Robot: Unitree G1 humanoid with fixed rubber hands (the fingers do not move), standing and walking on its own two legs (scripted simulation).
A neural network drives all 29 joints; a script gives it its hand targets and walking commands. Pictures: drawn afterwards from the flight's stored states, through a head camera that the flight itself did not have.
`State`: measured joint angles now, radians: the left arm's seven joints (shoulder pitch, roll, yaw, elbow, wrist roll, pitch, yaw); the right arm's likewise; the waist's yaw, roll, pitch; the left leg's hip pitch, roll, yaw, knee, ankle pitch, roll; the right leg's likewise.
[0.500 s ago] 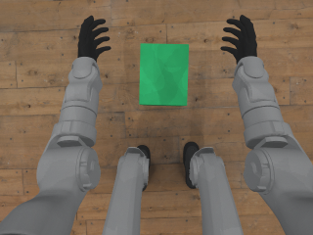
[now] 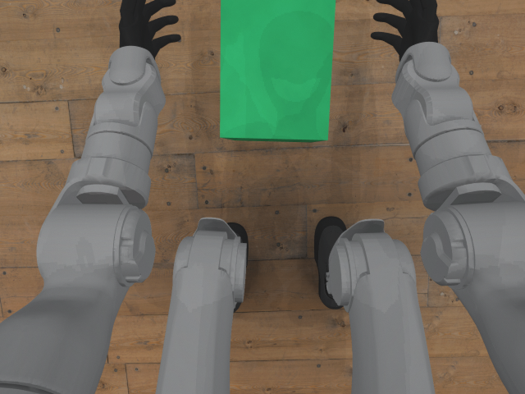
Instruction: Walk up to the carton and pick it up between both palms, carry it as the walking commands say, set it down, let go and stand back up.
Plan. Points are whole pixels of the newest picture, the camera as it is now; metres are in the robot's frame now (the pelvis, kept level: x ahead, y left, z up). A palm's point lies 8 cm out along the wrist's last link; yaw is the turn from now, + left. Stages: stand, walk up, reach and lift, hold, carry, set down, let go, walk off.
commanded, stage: reach and lift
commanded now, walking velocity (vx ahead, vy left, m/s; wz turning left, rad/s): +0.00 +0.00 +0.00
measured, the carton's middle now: (275, 81) +0.52 +0.01 -0.33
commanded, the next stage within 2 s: none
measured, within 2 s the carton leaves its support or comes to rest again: leaves its support in 1.90 s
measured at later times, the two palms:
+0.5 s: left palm (164, 65) +0.53 +0.18 -0.24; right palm (387, 63) +0.53 -0.15 -0.25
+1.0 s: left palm (179, 63) +0.53 +0.16 -0.24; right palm (374, 63) +0.53 -0.13 -0.25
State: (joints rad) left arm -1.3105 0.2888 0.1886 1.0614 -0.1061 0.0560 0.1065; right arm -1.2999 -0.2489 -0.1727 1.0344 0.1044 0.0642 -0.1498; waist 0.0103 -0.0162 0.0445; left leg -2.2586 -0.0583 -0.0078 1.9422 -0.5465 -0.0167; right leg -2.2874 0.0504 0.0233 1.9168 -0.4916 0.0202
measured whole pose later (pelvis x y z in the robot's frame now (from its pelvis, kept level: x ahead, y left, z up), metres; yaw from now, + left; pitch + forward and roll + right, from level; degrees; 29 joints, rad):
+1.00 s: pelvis -0.01 +0.00 -0.06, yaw +0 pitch +40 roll +0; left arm -1.48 0.29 0.07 1.22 -0.19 0.00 0.11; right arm -1.47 -0.26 -0.08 1.22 0.19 0.00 -0.14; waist 0.00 0.00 0.31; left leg -2.30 -0.04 0.01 2.19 -0.58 0.00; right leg -2.32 0.02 0.00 2.16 -0.54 0.01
